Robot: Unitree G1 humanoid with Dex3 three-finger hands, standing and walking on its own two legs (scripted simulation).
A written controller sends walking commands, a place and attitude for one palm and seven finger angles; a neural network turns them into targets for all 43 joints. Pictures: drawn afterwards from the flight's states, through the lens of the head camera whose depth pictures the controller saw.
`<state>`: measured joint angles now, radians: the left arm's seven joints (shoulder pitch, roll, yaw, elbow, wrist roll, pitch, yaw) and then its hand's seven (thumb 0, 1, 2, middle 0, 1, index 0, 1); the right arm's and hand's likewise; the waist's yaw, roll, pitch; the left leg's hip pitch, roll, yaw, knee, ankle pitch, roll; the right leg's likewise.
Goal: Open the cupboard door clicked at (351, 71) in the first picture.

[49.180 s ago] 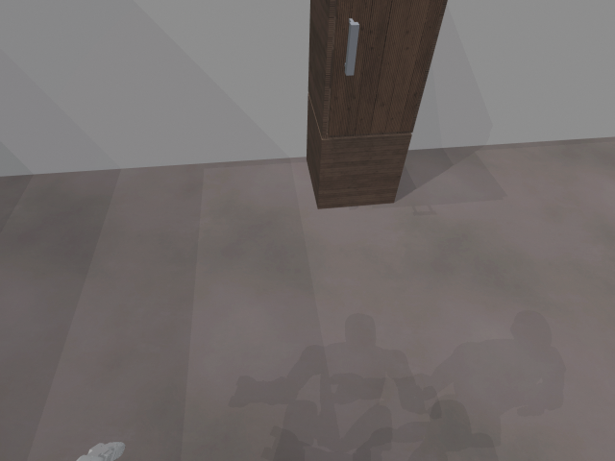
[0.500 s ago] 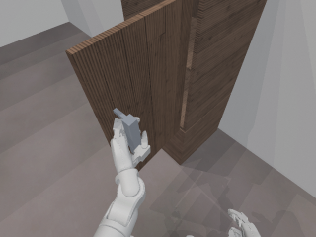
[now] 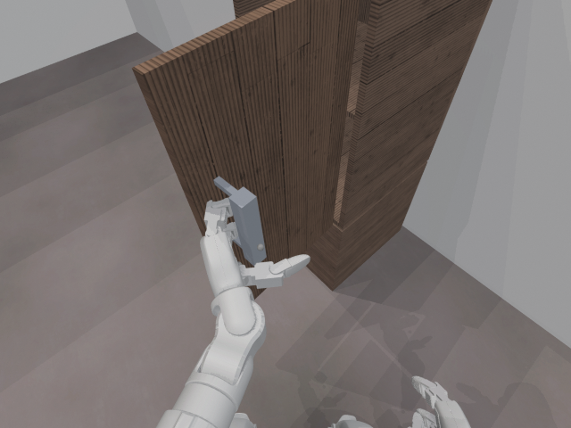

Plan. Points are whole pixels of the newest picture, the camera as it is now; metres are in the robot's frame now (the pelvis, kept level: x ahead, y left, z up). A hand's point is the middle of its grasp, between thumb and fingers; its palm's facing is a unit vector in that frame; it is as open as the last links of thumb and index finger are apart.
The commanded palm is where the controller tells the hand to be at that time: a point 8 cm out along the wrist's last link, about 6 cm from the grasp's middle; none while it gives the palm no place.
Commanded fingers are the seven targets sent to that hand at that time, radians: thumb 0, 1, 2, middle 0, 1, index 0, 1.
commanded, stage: open thumb and fingers to let go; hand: left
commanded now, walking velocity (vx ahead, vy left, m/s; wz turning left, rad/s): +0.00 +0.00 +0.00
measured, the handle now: (239, 222) +0.40 +0.09 +0.05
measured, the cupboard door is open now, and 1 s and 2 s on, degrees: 95 97 97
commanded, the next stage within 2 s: slide the hand sideways off the handle in 0.32 s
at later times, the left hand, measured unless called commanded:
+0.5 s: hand (265, 251) +0.35 +0.04 +0.05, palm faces +0.21 -0.97 -0.07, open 15.4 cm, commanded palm +0.31 +0.08 +0.05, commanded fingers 0.00 -0.50 0.30 -0.15 -0.30 -0.15 -0.30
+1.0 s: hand (248, 290) +0.29 +0.06 +0.05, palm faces -0.09 -1.00 -0.02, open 16.3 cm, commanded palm +0.27 +0.12 +0.05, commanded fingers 0.00 -0.50 0.30 -0.15 -0.30 -0.15 -0.30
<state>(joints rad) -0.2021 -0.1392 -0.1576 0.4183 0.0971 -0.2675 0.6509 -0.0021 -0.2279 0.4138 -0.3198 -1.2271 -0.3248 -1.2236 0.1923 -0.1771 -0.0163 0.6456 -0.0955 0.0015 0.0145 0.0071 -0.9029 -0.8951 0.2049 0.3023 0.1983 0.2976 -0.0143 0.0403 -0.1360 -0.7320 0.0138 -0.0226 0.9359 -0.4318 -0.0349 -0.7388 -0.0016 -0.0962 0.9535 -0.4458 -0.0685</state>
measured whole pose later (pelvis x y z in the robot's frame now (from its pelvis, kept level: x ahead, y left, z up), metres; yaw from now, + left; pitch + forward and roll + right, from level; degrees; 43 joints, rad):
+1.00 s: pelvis +0.00 +0.03 +0.00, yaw -2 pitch +11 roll +0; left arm 0.01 -0.01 -0.23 0.25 0.03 -0.36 0.19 -0.02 -0.50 0.30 -0.14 -0.31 -0.15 -0.30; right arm 0.25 -0.20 0.00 0.52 -0.03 -0.01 0.03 0.01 -0.90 -0.90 0.20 0.30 0.20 0.30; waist 0.00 0.03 -0.10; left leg -0.71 0.00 0.03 0.98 -0.46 0.01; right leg -0.72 -0.01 -0.04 0.98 -0.45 -0.02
